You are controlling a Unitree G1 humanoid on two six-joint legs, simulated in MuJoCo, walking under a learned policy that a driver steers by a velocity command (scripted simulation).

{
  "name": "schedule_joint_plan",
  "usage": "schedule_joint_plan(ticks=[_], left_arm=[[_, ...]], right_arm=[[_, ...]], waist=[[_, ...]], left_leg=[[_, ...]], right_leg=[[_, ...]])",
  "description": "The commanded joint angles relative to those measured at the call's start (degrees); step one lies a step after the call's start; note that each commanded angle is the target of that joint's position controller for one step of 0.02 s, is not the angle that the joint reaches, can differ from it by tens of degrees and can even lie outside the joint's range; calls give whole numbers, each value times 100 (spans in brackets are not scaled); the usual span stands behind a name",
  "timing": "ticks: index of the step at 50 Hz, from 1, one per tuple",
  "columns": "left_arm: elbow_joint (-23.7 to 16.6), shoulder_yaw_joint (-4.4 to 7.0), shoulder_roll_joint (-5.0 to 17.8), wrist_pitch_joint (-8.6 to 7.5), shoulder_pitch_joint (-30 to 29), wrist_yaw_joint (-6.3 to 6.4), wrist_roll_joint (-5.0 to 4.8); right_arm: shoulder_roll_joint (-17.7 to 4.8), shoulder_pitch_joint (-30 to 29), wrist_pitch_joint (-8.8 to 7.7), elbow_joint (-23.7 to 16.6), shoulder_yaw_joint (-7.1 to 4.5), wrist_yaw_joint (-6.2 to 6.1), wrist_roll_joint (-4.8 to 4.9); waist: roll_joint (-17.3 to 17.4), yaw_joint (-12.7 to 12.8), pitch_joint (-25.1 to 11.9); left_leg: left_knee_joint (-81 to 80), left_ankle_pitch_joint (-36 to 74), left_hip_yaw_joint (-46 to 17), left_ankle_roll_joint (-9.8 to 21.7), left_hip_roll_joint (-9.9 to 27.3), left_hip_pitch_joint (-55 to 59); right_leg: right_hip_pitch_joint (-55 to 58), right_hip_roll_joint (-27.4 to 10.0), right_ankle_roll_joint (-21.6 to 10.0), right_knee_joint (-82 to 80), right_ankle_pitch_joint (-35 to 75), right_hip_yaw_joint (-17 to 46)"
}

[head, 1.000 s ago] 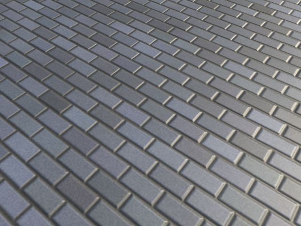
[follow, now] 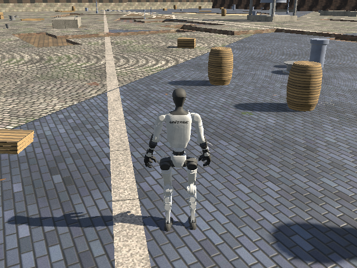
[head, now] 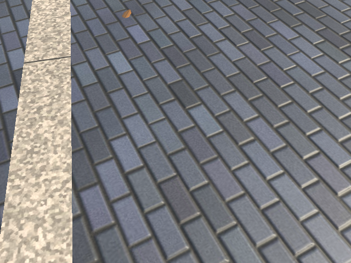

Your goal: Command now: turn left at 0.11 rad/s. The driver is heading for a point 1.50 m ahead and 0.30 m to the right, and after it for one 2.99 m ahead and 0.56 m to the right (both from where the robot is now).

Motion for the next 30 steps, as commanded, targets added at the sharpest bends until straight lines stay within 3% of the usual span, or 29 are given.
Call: schedule_joint_plan(ticks=[1,5,10,11,13,15,17,19,21,23,24,25,26,27,28,30], left_arm=[[-258,79,679,-58,-241,-24,9],[-182,65,766,-146,-219,-34,-23],[-43,21,688,-81,-128,14,-40],[36,-2,608,-63,-26,9,-27],[81,24,682,-33,-1,5,-107],[42,6,686,-116,17,18,-178],[69,21,756,-292,227,7,-217],[162,85,946,-406,563,-30,-206],[165,129,1099,-412,632,-75,-201],[-36,94,966,-374,193,-127,-217],[-278,47,826,-378,-420,-148,-224],[-535,-14,576,-480,-785,-167,-203],[-563,-7,610,-586,-626,-171,-145],[-513,32,793,-605,-501,-215,-211],[-483,-3,662,-580,-387,-251,-306],[-591,-31,510,-545,-599,-283,-253]], right_arm=[[-631,158,-39,-269,-160,-40,-18],[-687,133,99,-184,-195,-43,9],[-595,165,38,-19,-185,-5,20],[-518,299,34,97,-168,-2,20],[-578,371,26,183,-196,-8,96],[-569,382,-95,130,-176,-19,171],[-517,313,-312,80,-156,1,222],[-387,169,-495,-17,-132,63,218],[-324,235,-578,-62,-123,113,233],[-401,788,-600,167,-170,148,211],[-575,1508,-613,450,-248,161,239],[-1164,2288,-606,738,-444,157,245],[-1229,2433,-598,712,-451,209,151],[-771,2182,-586,613,-294,232,50],[-607,2060,-574,548,-240,239,21],[-475,1991,-492,599,-155,229,114]], waist=[[-999,-142,-618],[-512,-40,-423],[-156,60,-293],[-112,65,-402],[-85,74,-70],[-154,69,521],[-282,140,741],[-665,192,607],[-1061,54,521],[-895,-277,287],[-501,-641,172],[831,-829,-37],[1546,-805,-32],[737,-565,123],[397,-432,134],[96,-357,309]], left_leg=[[-28,291,-128,-120,354,-92],[-280,1314,-302,27,454,290],[-379,1528,-371,77,490,215],[-434,963,-320,83,439,260],[-377,-1105,-241,231,284,-122],[-403,-2336,-379,382,363,-714],[-152,-2087,-377,426,428,-1095],[462,-1295,-22,365,309,-1360],[837,-785,396,328,319,-1324],[184,-520,375,439,355,-151],[-364,-29,-67,546,514,792],[-1013,775,-1558,873,1222,2175],[-1277,2249,-2996,1322,2181,3121],[-1027,2831,-2755,1389,2346,3160],[-995,3180,-2299,1328,2296,3266],[-1248,3469,-1491,1053,2098,3134]], right_leg=[[786,-1170,-964,-576,1916,1187],[491,-554,-423,-363,1252,534],[604,-345,-326,-147,1204,317],[650,-279,-329,-175,607,255],[357,-120,-463,-122,-1399,225],[-6,-280,-710,-281,-2601,616],[152,-574,-976,-439,-2667,1136],[622,-1105,-1340,-840,-2451,2013],[716,-1697,-1637,-1080,-1768,2756],[117,-1390,-1345,-703,-601,2075],[-465,-808,-991,61,262,1190],[-1656,96,-473,2004,1039,-34],[-3192,391,-280,3319,-1298,-59],[-3721,93,-410,3997,-1838,282],[-4020,-77,-516,4370,-1578,326],[-4328,-439,-562,4102,-903,114]])
Keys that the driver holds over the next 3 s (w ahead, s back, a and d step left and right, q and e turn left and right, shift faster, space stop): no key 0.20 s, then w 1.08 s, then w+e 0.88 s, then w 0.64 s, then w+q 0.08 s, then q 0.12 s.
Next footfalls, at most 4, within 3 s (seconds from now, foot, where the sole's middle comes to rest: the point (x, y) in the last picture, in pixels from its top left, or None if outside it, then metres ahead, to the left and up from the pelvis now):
0.90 right None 0.42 -0.11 -0.77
1.42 left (153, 210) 0.70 0.14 -0.77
1.96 right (223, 164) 0.92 -0.17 -0.77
2.48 left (210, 106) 1.28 -0.14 -0.77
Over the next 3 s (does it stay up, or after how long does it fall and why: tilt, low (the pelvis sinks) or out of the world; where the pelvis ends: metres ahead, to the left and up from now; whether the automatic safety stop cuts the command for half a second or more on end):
stays up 1.31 -0.31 -0.01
